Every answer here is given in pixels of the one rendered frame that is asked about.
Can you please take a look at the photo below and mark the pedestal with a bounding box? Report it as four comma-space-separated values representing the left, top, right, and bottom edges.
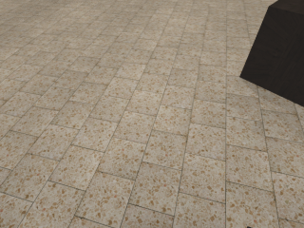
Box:
239, 0, 304, 107

